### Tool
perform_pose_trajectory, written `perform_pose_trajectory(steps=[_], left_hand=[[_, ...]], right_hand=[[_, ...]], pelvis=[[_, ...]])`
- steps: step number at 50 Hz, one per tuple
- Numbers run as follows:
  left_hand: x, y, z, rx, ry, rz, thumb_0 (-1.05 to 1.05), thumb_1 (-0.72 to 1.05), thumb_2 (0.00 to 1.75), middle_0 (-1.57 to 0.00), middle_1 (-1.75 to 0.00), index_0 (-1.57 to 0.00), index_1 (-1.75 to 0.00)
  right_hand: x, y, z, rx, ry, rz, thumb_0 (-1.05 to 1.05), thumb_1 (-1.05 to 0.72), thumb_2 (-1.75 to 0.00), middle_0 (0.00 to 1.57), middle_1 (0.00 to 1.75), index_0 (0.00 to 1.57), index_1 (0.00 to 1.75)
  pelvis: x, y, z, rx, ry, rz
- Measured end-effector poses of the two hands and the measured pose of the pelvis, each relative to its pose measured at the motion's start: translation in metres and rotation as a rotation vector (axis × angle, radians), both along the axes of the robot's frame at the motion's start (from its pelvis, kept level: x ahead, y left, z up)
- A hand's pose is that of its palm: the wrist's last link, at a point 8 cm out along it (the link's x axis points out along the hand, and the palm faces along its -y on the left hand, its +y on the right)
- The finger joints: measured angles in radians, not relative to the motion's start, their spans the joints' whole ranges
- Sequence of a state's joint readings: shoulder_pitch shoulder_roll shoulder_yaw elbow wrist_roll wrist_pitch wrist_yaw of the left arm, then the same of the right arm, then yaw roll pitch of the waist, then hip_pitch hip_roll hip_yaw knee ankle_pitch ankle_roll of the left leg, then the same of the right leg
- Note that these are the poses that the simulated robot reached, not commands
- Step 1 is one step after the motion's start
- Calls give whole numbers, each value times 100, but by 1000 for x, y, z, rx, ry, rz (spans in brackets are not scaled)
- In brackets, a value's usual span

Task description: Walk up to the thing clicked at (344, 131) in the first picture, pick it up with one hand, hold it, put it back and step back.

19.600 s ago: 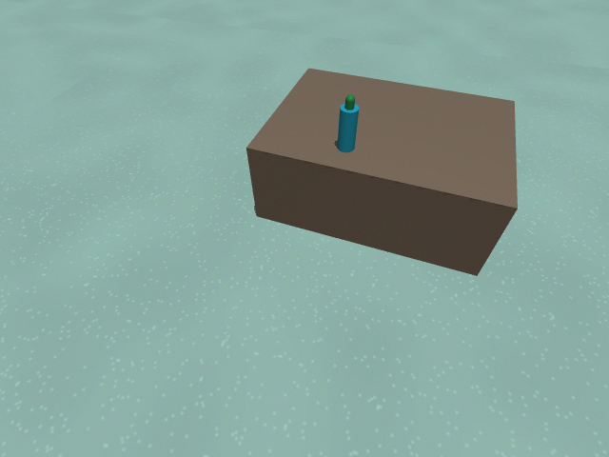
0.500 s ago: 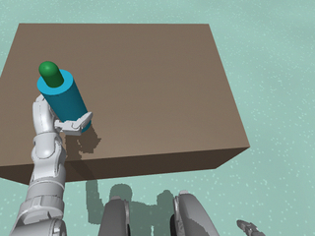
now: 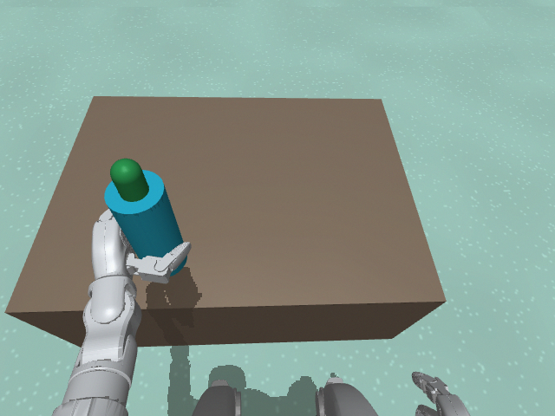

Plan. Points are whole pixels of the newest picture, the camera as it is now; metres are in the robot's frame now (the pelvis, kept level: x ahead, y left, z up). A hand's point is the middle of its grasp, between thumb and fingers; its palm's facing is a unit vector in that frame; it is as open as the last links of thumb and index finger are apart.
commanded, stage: lift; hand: left
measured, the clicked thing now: (148, 220) +0.37 +0.18 +0.07
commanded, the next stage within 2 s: hold in 0.52 s
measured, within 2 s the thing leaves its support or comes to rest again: neither
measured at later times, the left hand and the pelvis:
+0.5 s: hand (155, 233) +0.36 +0.17 +0.06, palm faces +0.17 -0.98 -0.04, open 9.5 cm; pelvis +0.01 +0.00 +0.03, yaw +0 degrees
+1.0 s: hand (154, 230) +0.35 +0.16 +0.08, palm faces +0.17 -0.98 -0.03, open 9.5 cm; pelvis +0.02 -0.01 +0.04, yaw +0 degrees
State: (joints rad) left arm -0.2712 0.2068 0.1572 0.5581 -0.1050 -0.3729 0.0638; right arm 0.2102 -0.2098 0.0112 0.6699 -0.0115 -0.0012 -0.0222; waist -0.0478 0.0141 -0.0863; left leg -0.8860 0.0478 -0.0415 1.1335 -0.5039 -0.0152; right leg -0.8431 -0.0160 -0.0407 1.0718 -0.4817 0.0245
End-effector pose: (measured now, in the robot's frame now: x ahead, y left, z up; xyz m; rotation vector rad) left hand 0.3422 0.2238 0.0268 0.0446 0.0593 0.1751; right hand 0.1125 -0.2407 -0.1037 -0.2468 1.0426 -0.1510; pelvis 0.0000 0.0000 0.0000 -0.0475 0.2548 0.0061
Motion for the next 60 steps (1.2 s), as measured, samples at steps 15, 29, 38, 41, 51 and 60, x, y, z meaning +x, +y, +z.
perform_pose_trajectory(steps=[15, 29, 38, 41, 51, 60], left_hand=[[-8, -5, 24, -5, -3, -6, -1, -35, 113, -73, -108, -74, -111], [-12, -8, 38, -9, -6, -3, -1, -35, 114, -72, -110, -73, -112], [-14, -9, 43, -11, -2, -4, -1, -35, 114, -73, -109, -73, -111], [-15, -9, 44, -10, 1, -5, -1, -35, 114, -73, -109, -73, -111], [-17, -11, 52, -14, -11, -4, -1, -35, 114, -73, -109, -74, -111], [-22, -12, 56, -13, -10, -2, -1, -35, 114, -73, -109, -73, -111]], right_hand=[[2, 1, 17, 11, -9, -15, 1, -93, -90, 20, 30, 20, 30], [8, -5, 31, 2, -32, -22, 1, -92, -90, 20, 30, 20, 30], [11, -5, 36, 7, -42, -18, 1, -92, -90, 20, 30, 20, 30], [12, -5, 37, 11, -45, -18, 1, -92, -90, 20, 30, 20, 30], [13, -6, 41, 15, -52, -19, 1, -93, -90, 20, 30, 20, 30], [17, -7, 45, 19, -71, -16, 1, -93, -90, 20, 30, 20, 30]], pelvis=[[8, -2, 18, 9, -56, -1], [14, -4, 29, 15, -93, -3], [15, -4, 34, 18, -110, -3], [16, -5, 36, 19, -116, -3], [17, -6, 40, 22, -131, -4], [17, -7, 42, 24, -144, -4]])
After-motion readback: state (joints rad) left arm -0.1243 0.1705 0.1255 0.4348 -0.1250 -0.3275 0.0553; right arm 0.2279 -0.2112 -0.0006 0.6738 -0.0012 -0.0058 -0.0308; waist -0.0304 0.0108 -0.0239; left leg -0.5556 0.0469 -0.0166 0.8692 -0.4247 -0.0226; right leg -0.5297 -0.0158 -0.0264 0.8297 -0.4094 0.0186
